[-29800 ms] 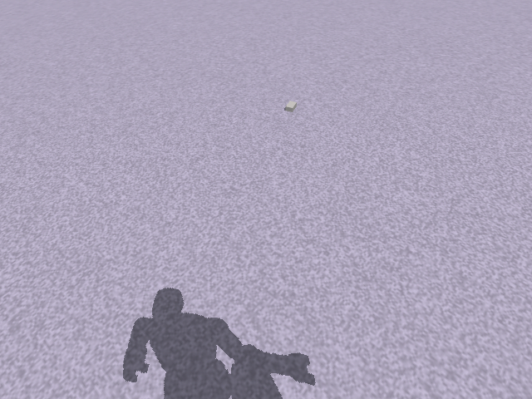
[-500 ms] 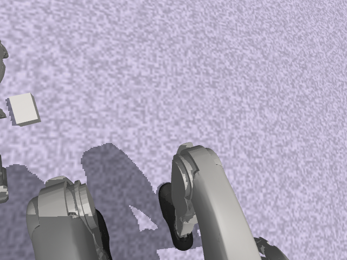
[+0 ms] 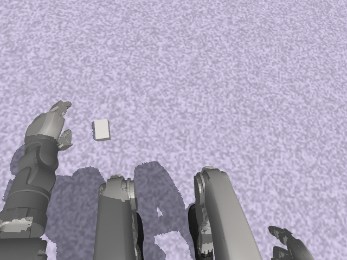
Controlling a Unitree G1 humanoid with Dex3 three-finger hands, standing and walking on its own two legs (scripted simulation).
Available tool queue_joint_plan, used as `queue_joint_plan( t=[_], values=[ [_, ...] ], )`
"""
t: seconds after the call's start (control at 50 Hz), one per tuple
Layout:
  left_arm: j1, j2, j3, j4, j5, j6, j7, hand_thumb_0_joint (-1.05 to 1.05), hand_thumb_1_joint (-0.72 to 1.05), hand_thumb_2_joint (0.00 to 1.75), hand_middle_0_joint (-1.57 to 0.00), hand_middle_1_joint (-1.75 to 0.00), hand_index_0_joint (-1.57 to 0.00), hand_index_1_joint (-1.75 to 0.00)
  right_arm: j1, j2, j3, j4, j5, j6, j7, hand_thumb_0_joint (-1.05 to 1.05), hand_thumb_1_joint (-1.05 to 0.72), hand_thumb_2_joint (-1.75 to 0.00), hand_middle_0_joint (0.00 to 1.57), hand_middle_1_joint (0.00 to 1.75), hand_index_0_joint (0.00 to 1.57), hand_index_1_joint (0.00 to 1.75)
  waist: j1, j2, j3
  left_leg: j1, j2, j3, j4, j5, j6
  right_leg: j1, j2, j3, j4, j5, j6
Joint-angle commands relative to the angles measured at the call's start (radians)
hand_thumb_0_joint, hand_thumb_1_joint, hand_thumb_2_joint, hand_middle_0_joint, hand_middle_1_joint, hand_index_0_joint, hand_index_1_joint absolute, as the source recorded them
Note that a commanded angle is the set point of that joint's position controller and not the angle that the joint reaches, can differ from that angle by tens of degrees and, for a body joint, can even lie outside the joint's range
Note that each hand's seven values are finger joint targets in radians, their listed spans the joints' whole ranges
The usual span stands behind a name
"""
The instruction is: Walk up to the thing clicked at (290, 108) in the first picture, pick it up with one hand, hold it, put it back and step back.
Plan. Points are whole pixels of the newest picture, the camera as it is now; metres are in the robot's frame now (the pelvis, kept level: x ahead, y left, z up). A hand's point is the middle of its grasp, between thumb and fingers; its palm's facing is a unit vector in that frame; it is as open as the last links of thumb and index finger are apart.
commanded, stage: home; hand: left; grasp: from above
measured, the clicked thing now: (102, 130) +0.54 +0.25 -0.42
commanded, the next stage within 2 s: none
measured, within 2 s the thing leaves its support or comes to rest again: neither
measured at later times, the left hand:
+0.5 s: hand (35, 191) +0.27 +0.21 +0.10, palm faces +0.06 -0.95 -0.32, open 7.4 cm
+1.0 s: hand out of the picture +0.22 +0.20 +0.24, palm faces +0.18 -0.96 -0.21, open 7.4 cm
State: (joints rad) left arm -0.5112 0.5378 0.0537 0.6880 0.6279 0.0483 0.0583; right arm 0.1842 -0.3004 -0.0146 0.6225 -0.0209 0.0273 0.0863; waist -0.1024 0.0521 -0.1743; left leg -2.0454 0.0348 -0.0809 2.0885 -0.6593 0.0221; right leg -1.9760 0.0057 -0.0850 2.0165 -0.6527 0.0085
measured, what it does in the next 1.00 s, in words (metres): rises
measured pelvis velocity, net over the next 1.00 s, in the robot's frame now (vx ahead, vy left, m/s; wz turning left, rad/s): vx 0.08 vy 0.01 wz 0.12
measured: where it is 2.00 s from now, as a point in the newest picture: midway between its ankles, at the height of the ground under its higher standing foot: (168, 250)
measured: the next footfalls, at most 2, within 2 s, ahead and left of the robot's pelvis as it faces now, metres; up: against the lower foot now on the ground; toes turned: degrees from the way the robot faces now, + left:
none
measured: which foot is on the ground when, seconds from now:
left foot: down 0.00-1.00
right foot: down 0.00-1.00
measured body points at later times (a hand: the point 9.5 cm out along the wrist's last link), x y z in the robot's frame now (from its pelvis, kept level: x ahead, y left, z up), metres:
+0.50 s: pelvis +0.03 +0.00 +0.19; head +0.13 +0.03 +0.63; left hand +0.27 +0.26 +0.12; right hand +0.23 -0.22 +0.10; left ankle +0.08 +0.12 -0.40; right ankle +0.10 -0.12 -0.40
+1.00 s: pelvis +0.08 +0.01 +0.29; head +0.09 +0.01 +0.74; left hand +0.21 +0.25 +0.26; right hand +0.27 -0.22 +0.23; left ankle +0.08 +0.12 -0.40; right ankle +0.10 -0.12 -0.40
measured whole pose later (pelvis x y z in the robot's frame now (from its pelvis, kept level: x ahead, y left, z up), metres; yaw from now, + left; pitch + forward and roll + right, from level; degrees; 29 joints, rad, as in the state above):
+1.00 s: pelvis +0.08 +0.01 +0.29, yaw +7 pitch +10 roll -3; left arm 0.52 0.22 0.03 -0.13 -0.06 0.45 0.04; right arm 0.30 -0.22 0.04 0.51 0.02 -0.21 -0.19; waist -0.05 0.06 -0.19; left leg -0.70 0.02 -0.05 1.00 -0.48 0.01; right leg -0.63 0.00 -0.07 0.92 -0.46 0.01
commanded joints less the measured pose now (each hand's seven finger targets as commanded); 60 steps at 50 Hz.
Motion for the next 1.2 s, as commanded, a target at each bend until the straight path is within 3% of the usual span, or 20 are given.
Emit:
queue_joint_plan(
  t=[0.0, 0.02, 0.04, 0.08, 0.1, 0.16, 0.26, 0.32, 0.42, 0.52, 0.62, 0.74, 0.84, 1.0, 1.06, 1.1, 1.18],
  values=[
    [-0.111, 0.113, 0.013, -0.298, -0.140, 0.019, -0.008, 0.00, 0.90, 0.90, -0.20, -0.30, -0.20, -0.30, 0.095, -0.172, -0.077, -0.082, 0.028, -0.049, -0.041, 0.00, -0.90, -0.90, 0.20, 0.30, 0.20, 0.30, -0.014, 0.122, -0.568, 0.579, -0.003, -0.040, -0.421, 0.020, 0.008, 0.401, 0.024, -0.006, -0.323, 0.121, -0.037],
    [-0.110, 0.122, 0.025, -0.355, -0.161, 0.026, -0.005, 0.00, 0.90, 0.90, -0.20, -0.30, -0.20, -0.30, 0.082, -0.170, -0.077, -0.090, 0.033, -0.056, -0.050, 0.00, -0.90, -0.90, 0.20, 0.30, 0.20, 0.30, -0.004, 0.132, -0.578, 0.605, -0.005, -0.040, -0.440, 0.012, 0.008, 0.424, 0.025, -0.003, -0.342, 0.122, -0.036],
    [-0.083, 0.096, 0.021, -0.351, -0.180, 0.037, -0.001, 0.00, 0.90, 0.90, -0.20, -0.30, -0.20, -0.30, 0.065, -0.164, -0.070, -0.093, 0.040, -0.061, -0.059, 0.00, -0.90, -0.90, 0.20, 0.30, 0.20, 0.30, -0.012, 0.122, -0.550, 0.634, -0.005, -0.053, -0.470, 0.011, 0.005, 0.428, 0.022, -0.002, -0.356, 0.124, -0.036],
    [-0.009, 0.077, 0.031, -0.367, -0.223, 0.056, 0.011, 0.00, 0.90, 0.90, -0.20, -0.30, -0.20, -0.30, 0.032, -0.152, -0.062, -0.095, 0.047, -0.077, -0.079, 0.00, -0.90, -0.90, 0.20, 0.30, 0.20, 0.30, 0.003, 0.113, -0.488, 0.677, -0.004, -0.051, -0.526, -0.015, 0.002, 0.455, 0.021, 0.005, -0.407, 0.101, -0.035],
    [0.008, 0.040, 0.011, -0.396, -0.250, 0.063, 0.012, 0.00, 0.90, 0.90, -0.20, -0.30, -0.20, -0.30, 0.023, -0.149, -0.060, -0.098, 0.049, -0.087, -0.086, 0.00, -0.90, -0.90, 0.20, 0.30, 0.20, 0.30, -0.010, 0.116, -0.463, 0.691, -0.008, -0.052, -0.550, -0.018, 0.001, 0.468, 0.018, 0.009, -0.431, 0.095, -0.035],
    [0.100, 0.030, 0.041, -0.477, -0.327, 0.097, 0.029, 0.00, 0.90, 0.90, -0.20, -0.30, -0.20, -0.30, -0.008, -0.133, -0.053, -0.122, 0.059, -0.109, -0.110, 0.00, -0.90, -0.90, 0.20, 0.30, 0.20, 0.30, 0.018, 0.113, -0.482, 0.781, -0.012, -0.036, -0.623, -0.012, 0.001, 0.569, 0.018, 0.029, -0.518, 0.083, -0.035],
    [0.222, -0.035, 0.030, -0.536, -0.449, 0.151, 0.039, 0.00, 0.90, 0.90, -0.20, -0.30, -0.20, -0.30, -0.042, -0.110, -0.036, -0.142, 0.063, -0.143, -0.144, 0.00, -0.90, -0.90, 0.20, 0.30, 0.20, 0.30, 0.002, 0.095, -0.425, 0.894, -0.015, -0.030, -0.719, 0.027, 0.000, 0.683, 0.013, 0.043, -0.631, 0.103, -0.031],
    [0.332, -0.053, 0.048, -0.601, -0.527, 0.181, 0.046, 0.00, 0.90, 0.90, -0.20, -0.30, -0.20, -0.30, -0.050, -0.091, -0.028, -0.166, 0.064, -0.160, -0.162, 0.00, -0.90, -0.90, 0.20, 0.30, 0.20, 0.30, 0.020, 0.072, -0.407, 0.955, -0.022, -0.013, -0.785, 0.033, 0.004, 0.799, 0.012, 0.058, -0.735, 0.094, -0.031],
    [0.496, -0.115, 0.049, -0.662, -0.605, 0.243, 0.046, 0.00, 0.90, 0.90, -0.20, -0.30, -0.20, -0.30, -0.017, -0.062, -0.008, -0.177, 0.069, -0.181, -0.197, 0.00, -0.90, -0.90, 0.20, 0.30, 0.20, 0.30, 0.012, 0.025, -0.359, 1.067, -0.026, 0.007, -0.885, 0.168, 0.005, 0.987, 0.015, 0.062, -0.871, 0.199, -0.027],
    [0.628, -0.164, 0.069, -0.723, -0.669, 0.290, 0.041, 0.00, 0.90, 0.90, -0.20, -0.30, -0.20, -0.30, 0.003, -0.049, 0.011, -0.187, 0.067, -0.207, -0.238, 0.00, -0.90, -0.90, 0.20, 0.30, 0.20, 0.30, 0.026, 0.022, -0.277, 1.185, -0.023, -0.009, -1.007, 0.215, 0.000, 1.098, 0.016, 0.050, -0.972, 0.244, -0.024],
    [0.776, -0.190, 0.066, -0.825, -0.695, 0.318, 0.031, 0.00, 0.90, 0.90, -0.20, -0.30, -0.20, -0.30, 0.044, -0.044, 0.014, -0.212, 0.061, -0.232, -0.267, 0.00, -0.90, -0.90, 0.20, 0.30, 0.20, 0.30, 0.036, 0.035, -0.222, 1.316, -0.025, 0.003, -1.117, 0.298, -0.006, 1.222, 0.018, 0.038, -1.078, 0.316, -0.021],
    [0.939, -0.215, 0.043, -0.958, -0.695, 0.343, 0.018, 0.00, 0.90, 0.90, -0.20, -0.30, -0.20, -0.30, 0.070, -0.028, 0.012, -0.244, 0.052, -0.258, -0.286, 0.00, -0.90, -0.90, 0.20, 0.30, 0.20, 0.30, 0.046, 0.031, -0.151, 1.409, -0.031, 0.024, -1.199, 0.385, -0.007, 1.329, 0.026, 0.025, -1.181, 0.379, -0.021],
    [1.011, -0.228, 0.029, -0.989, -0.690, 0.359, -0.002, 0.00, 0.90, 0.90, -0.20, -0.30, -0.20, -0.30, 0.072, -0.031, 0.008, -0.254, 0.043, -0.279, -0.292, 0.00, -0.90, -0.90, 0.20, 0.30, 0.20, 0.30, 0.045, 0.003, -0.089, 1.448, -0.027, 0.018, -1.244, 0.418, -0.005, 1.354, 0.030, 0.009, -1.216, 0.394, -0.021],
    [0.967, -0.222, 0.028, -0.981, -0.683, 0.358, -0.033, 0.00, 0.90, 0.90, -0.20, -0.30, -0.20, -0.30, 0.058, -0.042, 0.004, -0.250, 0.033, -0.316, -0.293, 0.00, -0.90, -0.90, 0.20, 0.30, 0.20, 0.30, 0.035, -0.036, -0.020, 1.448, -0.036, 0.035, -1.254, 0.370, 0.002, 1.357, 0.019, 0.014, -1.250, 0.355, -0.010],
    [0.977, -0.212, 0.036, -0.983, -0.676, 0.353, -0.035, 0.00, 0.90, 0.90, -0.20, -0.30, -0.20, -0.30, 0.051, -0.043, 0.001, -0.246, 0.030, -0.323, -0.290, 0.00, -0.90, -0.90, 0.20, 0.30, 0.20, 0.30, 0.055, -0.008, -0.043, 1.467, -0.035, 0.033, -1.257, 0.392, -0.004, 1.372, 0.018, 0.012, -1.239, 0.370, -0.012],
    [0.977, -0.212, 0.037, -1.002, -0.675, 0.347, -0.035, 0.00, 0.90, 0.90, -0.20, -0.30, -0.20, -0.30, 0.053, -0.044, -0.002, -0.245, 0.028, -0.328, -0.287, 0.00, -0.90, -0.90, 0.20, 0.30, 0.20, 0.30, 0.051, 0.014, -0.076, 1.484, -0.035, 0.028, -1.257, 0.425, -0.008, 1.385, 0.020, 0.011, -1.228, 0.394, -0.016],
    [0.976, -0.209, 0.035, -0.991, -0.669, 0.343, -0.029, 0.00, 0.90, 0.90, -0.20, -0.30, -0.20, -0.30, 0.040, -0.041, 0.004, -0.242, 0.026, -0.327, -0.286, 0.00, -0.90, -0.90, 0.20, 0.30, 0.20, 0.30, 0.062, 0.009, -0.050, 1.472, -0.034, 0.027, -1.262, 0.398, -0.007, 1.382, 0.020, 0.009, -1.237, 0.375, -0.014]
  ],
)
